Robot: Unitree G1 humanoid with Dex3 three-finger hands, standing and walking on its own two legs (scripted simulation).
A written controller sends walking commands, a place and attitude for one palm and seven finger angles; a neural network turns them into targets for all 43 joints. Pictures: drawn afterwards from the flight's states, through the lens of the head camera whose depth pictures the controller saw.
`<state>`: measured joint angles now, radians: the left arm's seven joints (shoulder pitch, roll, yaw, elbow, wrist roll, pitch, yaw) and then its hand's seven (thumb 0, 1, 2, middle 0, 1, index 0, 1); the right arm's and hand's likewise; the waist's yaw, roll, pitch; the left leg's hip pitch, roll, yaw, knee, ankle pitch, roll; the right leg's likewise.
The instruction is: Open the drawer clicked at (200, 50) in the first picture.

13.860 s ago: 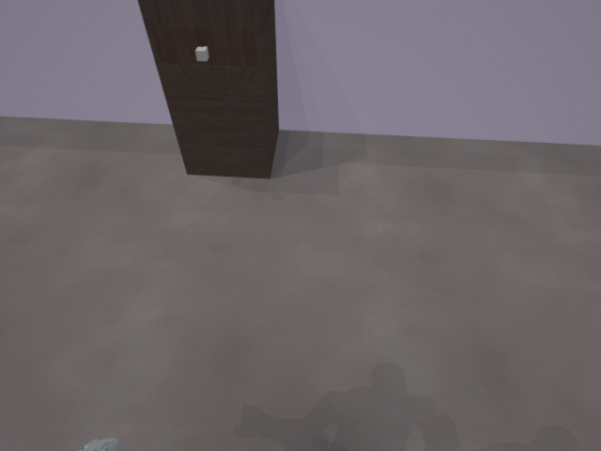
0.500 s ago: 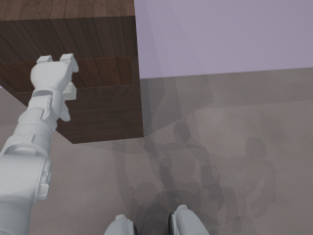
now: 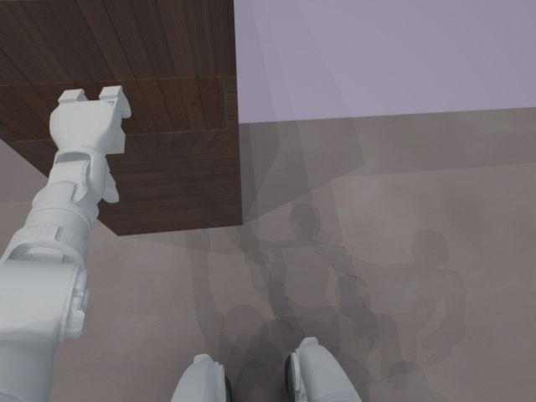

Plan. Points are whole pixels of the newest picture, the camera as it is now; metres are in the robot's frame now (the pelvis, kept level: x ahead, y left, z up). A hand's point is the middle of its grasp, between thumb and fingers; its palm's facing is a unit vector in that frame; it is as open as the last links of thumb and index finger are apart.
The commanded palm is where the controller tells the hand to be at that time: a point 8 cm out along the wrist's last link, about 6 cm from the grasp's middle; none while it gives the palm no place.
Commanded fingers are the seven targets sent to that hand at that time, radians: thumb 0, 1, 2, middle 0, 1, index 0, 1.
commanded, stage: lower the fingers behind the handle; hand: left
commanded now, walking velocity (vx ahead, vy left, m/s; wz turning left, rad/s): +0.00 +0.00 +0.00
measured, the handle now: (110, 128) +0.56 +0.22 -0.04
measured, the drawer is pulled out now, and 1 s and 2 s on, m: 0.00 0.00 0.01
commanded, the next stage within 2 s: close the thumb around the handle in 0.88 s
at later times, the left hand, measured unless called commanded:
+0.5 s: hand (111, 160) +0.51 +0.22 -0.05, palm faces -0.08 -0.03 -1.00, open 13.8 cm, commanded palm +0.50 +0.21 +0.00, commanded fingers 0.00 -0.50 0.30 -0.30 -1.20 -0.30 -1.20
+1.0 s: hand (109, 157) +0.52 +0.22 -0.05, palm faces -0.08 -0.04 -1.00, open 13.8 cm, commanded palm +0.51 +0.21 +0.00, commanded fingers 0.00 -0.39 0.35 -0.31 -1.21 -0.31 -1.21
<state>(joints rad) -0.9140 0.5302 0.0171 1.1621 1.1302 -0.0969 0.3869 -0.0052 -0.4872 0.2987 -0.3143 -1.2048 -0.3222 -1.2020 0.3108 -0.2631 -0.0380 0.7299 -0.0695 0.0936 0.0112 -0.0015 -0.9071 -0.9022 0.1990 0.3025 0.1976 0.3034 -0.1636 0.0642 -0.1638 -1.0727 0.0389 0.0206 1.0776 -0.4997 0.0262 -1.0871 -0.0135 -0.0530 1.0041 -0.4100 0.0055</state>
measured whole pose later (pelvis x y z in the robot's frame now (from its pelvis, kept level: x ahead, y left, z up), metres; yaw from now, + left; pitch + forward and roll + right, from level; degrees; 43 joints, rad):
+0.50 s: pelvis -0.02 +0.00 -0.03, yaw +0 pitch +31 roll -3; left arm -0.94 0.56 0.02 1.17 1.14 -0.10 0.40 -0.01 -0.49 0.30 -0.31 -1.20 -0.32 -1.20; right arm 0.31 -0.26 -0.02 0.74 -0.07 0.07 0.01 0.00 -0.91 -0.90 0.20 0.30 0.20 0.30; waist -0.18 0.07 -0.17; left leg -1.22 0.04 0.01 1.21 -0.53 0.03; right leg -1.23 -0.01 -0.06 1.13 -0.43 0.00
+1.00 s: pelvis -0.02 +0.00 -0.03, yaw -1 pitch +32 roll -4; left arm -0.96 0.60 0.04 1.14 1.13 -0.12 0.36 -0.01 -0.49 0.30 -0.31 -1.20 -0.32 -1.20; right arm 0.31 -0.26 -0.01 0.72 -0.06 0.06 0.01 0.00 -0.91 -0.90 0.20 0.30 0.20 0.30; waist -0.19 0.07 -0.16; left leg -1.26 0.05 0.00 1.24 -0.54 0.03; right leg -1.27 -0.01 -0.07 1.15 -0.44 0.00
